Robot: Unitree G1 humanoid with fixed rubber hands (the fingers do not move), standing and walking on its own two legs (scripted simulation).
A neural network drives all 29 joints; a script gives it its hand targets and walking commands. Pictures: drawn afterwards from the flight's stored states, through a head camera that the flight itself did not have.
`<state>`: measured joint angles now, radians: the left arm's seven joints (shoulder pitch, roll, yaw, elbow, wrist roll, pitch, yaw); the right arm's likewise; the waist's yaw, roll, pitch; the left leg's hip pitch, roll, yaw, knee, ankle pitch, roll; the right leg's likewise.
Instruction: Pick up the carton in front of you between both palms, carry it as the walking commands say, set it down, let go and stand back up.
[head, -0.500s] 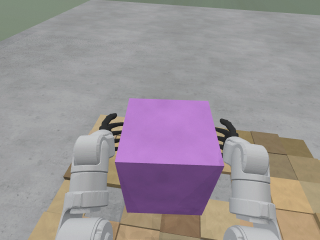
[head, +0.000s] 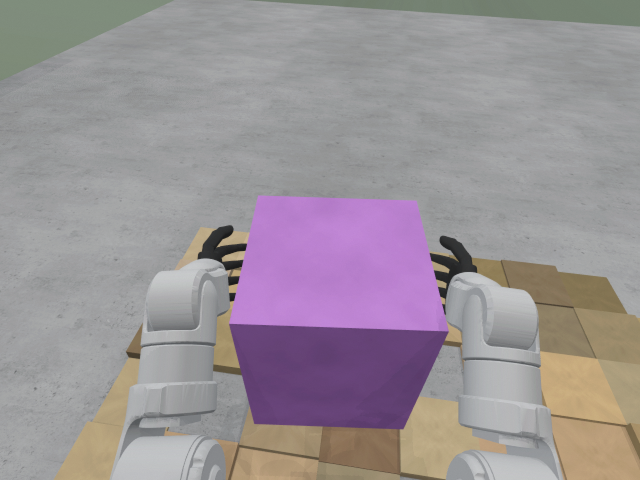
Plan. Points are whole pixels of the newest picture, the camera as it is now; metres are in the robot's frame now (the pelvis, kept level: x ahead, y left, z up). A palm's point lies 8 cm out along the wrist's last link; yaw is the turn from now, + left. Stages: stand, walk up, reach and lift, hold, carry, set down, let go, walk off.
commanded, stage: carry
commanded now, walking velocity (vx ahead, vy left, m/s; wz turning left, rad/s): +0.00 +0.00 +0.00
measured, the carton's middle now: (332, 315) +0.35 +0.00 +0.05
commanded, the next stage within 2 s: none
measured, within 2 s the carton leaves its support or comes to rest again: neither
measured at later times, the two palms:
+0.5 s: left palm (210, 248) +0.37 +0.16 +0.15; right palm (453, 255) +0.37 -0.14 +0.15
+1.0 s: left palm (248, 174) +0.58 +0.15 +0.12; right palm (421, 177) +0.60 -0.15 +0.12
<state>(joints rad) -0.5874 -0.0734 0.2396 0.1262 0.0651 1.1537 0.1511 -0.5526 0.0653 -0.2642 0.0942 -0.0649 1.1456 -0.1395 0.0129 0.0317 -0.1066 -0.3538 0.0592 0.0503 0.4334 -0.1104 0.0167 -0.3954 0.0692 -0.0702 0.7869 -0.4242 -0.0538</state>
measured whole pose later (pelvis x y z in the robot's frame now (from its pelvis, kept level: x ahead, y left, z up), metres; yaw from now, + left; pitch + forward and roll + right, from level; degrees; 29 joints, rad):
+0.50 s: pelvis +0.05 +0.00 +0.00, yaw +1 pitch +3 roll -1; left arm -0.52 -0.09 0.21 -0.06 0.05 1.22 0.16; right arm -0.51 0.07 -0.24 -0.06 -0.03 1.20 -0.15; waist 0.00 0.00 -0.17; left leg -0.31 0.03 0.09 0.45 -0.21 0.02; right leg -0.35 0.03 -0.06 0.81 -0.52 -0.05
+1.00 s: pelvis +0.27 -0.02 +0.03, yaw -1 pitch +5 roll +0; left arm -0.42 -0.10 0.20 -0.11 0.03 1.15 0.15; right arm -0.42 0.13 -0.24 -0.15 -0.09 1.17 -0.14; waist 0.11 0.03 -0.05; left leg -0.70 0.06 0.06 0.82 -0.16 0.02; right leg -0.14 0.01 -0.13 0.49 -0.38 -0.06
